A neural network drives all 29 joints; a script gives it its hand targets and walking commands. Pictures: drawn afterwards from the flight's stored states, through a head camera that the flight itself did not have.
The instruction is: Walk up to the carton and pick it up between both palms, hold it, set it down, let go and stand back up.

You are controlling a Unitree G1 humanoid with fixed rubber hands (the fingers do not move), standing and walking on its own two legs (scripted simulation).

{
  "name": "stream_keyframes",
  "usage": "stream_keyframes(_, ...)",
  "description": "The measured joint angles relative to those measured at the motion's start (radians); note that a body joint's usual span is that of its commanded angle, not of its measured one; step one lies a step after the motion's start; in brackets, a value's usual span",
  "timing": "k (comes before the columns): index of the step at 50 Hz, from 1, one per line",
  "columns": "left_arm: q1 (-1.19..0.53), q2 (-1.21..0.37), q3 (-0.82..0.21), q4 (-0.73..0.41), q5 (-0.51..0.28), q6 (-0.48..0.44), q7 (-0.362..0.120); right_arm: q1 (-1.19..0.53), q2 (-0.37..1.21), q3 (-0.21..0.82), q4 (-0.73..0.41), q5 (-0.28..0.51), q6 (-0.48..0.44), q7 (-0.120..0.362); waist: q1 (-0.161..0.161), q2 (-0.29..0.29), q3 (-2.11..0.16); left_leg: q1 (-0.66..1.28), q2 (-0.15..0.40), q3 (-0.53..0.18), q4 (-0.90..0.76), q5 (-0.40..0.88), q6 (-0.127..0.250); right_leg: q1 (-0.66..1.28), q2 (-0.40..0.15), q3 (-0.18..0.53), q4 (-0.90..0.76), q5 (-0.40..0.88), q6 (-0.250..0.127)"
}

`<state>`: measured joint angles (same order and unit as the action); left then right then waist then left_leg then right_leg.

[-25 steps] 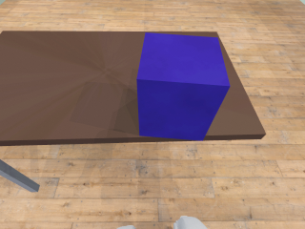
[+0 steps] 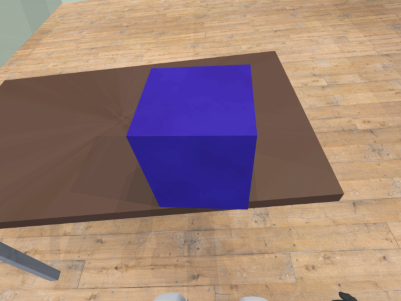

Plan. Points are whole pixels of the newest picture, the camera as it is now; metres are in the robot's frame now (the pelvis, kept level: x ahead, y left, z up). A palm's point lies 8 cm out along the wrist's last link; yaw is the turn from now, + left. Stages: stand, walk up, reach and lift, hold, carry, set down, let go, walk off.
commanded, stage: walk up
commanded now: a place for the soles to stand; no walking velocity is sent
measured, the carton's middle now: (201, 141) +0.43 +0.00 +0.07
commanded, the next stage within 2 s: stand in 1.66 s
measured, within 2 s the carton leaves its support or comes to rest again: neither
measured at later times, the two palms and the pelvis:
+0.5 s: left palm out of the picture +0.06 +0.35 -0.10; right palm out of the picture +0.08 -0.24 -0.11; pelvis +0.01 +0.06 +0.00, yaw +0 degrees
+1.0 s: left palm out of the picture +0.08 +0.33 -0.09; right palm out of the picture +0.13 -0.26 -0.11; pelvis +0.03 +0.04 +0.00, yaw +0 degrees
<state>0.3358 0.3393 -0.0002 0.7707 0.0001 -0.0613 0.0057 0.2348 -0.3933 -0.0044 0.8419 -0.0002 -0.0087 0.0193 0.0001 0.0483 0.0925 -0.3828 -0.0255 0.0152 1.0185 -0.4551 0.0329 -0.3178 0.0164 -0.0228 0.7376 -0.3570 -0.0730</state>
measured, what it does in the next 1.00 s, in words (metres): steps on the spot: left foot, then right foot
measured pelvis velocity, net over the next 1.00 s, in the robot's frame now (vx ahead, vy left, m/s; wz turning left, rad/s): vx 0.03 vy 0.04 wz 0.00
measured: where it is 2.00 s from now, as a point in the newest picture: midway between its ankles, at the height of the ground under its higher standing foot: outside the picture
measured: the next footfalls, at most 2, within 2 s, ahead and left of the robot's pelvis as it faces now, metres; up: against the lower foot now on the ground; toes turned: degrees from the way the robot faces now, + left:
left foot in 0.36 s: +0.09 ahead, +0.14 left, +0.00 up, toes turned -3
right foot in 0.74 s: +0.02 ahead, -0.06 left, +0.00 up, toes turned -4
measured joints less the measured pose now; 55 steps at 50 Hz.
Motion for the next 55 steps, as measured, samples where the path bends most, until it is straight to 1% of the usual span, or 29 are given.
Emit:
stream_keyframes(2, 0.0, 0.0, 0.0, 0.0, 0.0, -0.002, 0.002, -0.013, 0.0, 0.0, 0.0, 0.0, 0.004, 0.002, 0.0, 0.004, 0.003, -0.009, 0.003, 0.0, -0.011, 0.04, 0.0, 0.0, 0.0, 0.0, -0.002, -0.001, 0.0)
stream_keyframes(5, 0.0, -0.001, 0.0, 0.0, 0.0, -0.002, 0.008, -0.028, 0.0, 0.0, 0.0, 0.0, 0.012, 0.002, 0.0, 0.007, 0.006, -0.009, 0.003, 0.0, -0.046, 0.057, 0.0, 0.001, 0.0, 0.0, -0.002, -0.003, 0.0)
stream_keyframes(11, 0.0, 0.0, 0.0, 0.0, 0.0, -0.002, 0.02, -0.054, 0.0, 0.0, 0.003, 0.0, 0.025, -0.002, 0.0, 0.007, 0.007, -0.009, 0.003, 0.0, -0.112, 0.02, 0.0, 0.001, 0.0, 0.0, -0.002, -0.002, 0.002)
stream_keyframes(15, 0.0, 0.006, 0.0, 0.0, 0.0, -0.002, 0.017, -0.06, 0.0, 0.0, 0.003, 0.0, 0.025, 0.001, 0.0, 0.007, 0.007, -0.009, 0.003, 0.0, -0.14, -0.003, 0.0, 0.0, 0.0, 0.0, -0.002, -0.002, 0.013)
stream_keyframes(17, 0.0, 0.011, 0.0, 0.0, 0.0, -0.002, 0.012, -0.059, 0.0, 0.0, 0.006, 0.0, 0.025, 0.003, -0.001, 0.007, 0.007, -0.002, 0.003, -0.001, -0.199, 0.004, 0.0, -0.006, 0.0, -0.001, -0.002, -0.002, 0.019)
stream_keyframes(18, 0.0, 0.013, 0.0, 0.0, 0.0, -0.002, 0.01, -0.057, 0.0, 0.0, 0.008, 0.0, 0.025, 0.003, -0.001, 0.007, 0.007, 0.012, 0.003, -0.001, -0.258, 0.027, 0.0, -0.01, 0.001, -0.001, 0.0, -0.002, 0.025)
stream_keyframes(20, -0.003, 0.014, 0.0, 0.0, 0.0, 0.001, 0.006, -0.044, 0.0, 0.0, 0.017, 0.0, 0.02, 0.003, 0.0, 0.005, 0.008, 0.016, 0.001, 0.002, -0.304, 0.173, 0.003, -0.015, -0.003, 0.0, 0.003, -0.003, 0.035)
stream_keyframes(23, -0.003, 0.015, 0.0, 0.0, 0.0, 0.012, 0.004, -0.027, 0.002, 0.0, 0.04, 0.0, 0.02, 0.004, 0.0, 0.001, 0.008, 0.014, 0.0, 0.003, -0.3, 0.157, 0.019, -0.022, -0.003, 0.0, 0.021, -0.075, 0.035)
stream_keyframes(25, -0.003, 0.026, 0.0, 0.0, 0.0, 0.019, -0.004, -0.02, 0.004, 0.0, 0.052, 0.0, 0.02, 0.004, 0.0, -0.008, 0.008, 0.014, 0.0, 0.003, -0.312, 0.153, 0.023, -0.028, -0.004, 0.0, 0.022, -0.086, 0.035)
stream_keyframes(30, -0.003, 0.056, 0.0, 0.0, 0.0, 0.026, -0.009, -0.01, 0.004, 0.0, 0.059, 0.0, 0.019, 0.004, 0.0, -0.025, 0.008, 0.014, 0.0, 0.003, -0.335, 0.16, 0.024, -0.031, -0.004, 0.0, 0.022, -0.086, 0.035)
stream_keyframes(34, -0.003, 0.063, 0.0, 0.0, 0.0, 0.026, -0.005, -0.014, 0.004, 0.0, 0.059, 0.0, 0.019, 0.003, 0.0, -0.028, 0.008, 0.014, 0.0, 0.003, -0.339, 0.157, 0.023, -0.031, -0.004, 0.0, 0.022, -0.086, 0.035)
stream_keyframes(36, -0.003, 0.063, 0.0, 0.0, 0.0, 0.026, -0.002, -0.019, 0.004, 0.0, 0.059, 0.0, 0.019, 0.003, 0.001, -0.029, 0.007, 0.014, 0.0, 0.004, -0.331, 0.149, 0.02, -0.016, -0.004, 0.001, -0.017, -0.073, 0.035)
stream_keyframes(38, -0.003, 0.057, 0.0, 0.001, 0.0, 0.026, 0.003, -0.03, 0.004, 0.0, 0.06, 0.0, 0.019, 0.003, 0.0, -0.025, 0.007, 0.016, 0.003, 0.003, -0.31, 0.134, 0.013, -0.001, -0.001, -0.001, -0.049, 0.014, 0.038)
stream_keyframes(40, -0.003, 0.041, 0.0, 0.001, 0.0, 0.02, 0.007, -0.047, 0.004, 0.0, 0.061, 0.0, 0.019, 0.004, 0.0, -0.015, 0.007, 0.017, 0.008, 0.003, -0.3, 0.117, 0.012, 0.005, 0.004, 0.0, -0.048, 0.01, 0.042)
stream_keyframes(42, -0.003, 0.03, 0.0, 0.002, 0.0, 0.012, 0.007, -0.062, 0.004, 0.0, 0.061, 0.0, 0.019, 0.004, 0.0, -0.011, 0.007, 0.018, 0.008, 0.003, -0.3, 0.065, 0.012, 0.005, 0.003, 0.0, -0.048, -0.002, 0.042)
stream_keyframes(45, -0.003, 0.021, 0.0, 0.002, 0.0, 0.011, 0.007, -0.082, 0.004, 0.0, 0.061, 0.0, 0.019, 0.006, 0.0, -0.008, 0.007, 0.026, 0.008, 0.003, -0.332, 0.154, 0.008, 0.005, 0.003, 0.0, -0.048, -0.008, 0.042)
stream_keyframes(47, -0.004, 0.018, 0.0, 0.002, 0.0, 0.011, 0.007, -0.092, 0.004, 0.0, 0.061, 0.0, 0.017, 0.006, 0.0, -0.008, 0.007, 0.027, 0.008, 0.003, -0.331, 0.141, 0.002, 0.005, 0.003, 0.0, -0.048, -0.009, 0.042)
stream_keyframes(55, -0.004, 0.014, 0.0, 0.002, 0.0, 0.011, 0.009, -0.121, 0.004, 0.0, 0.063, 0.0, 0.017, 0.007, 0.0, -0.008, 0.007, 0.027, 0.008, 0.003, -0.322, 0.123, 0.002, 0.009, 0.003, 0.0, -0.048, -0.015, 0.042)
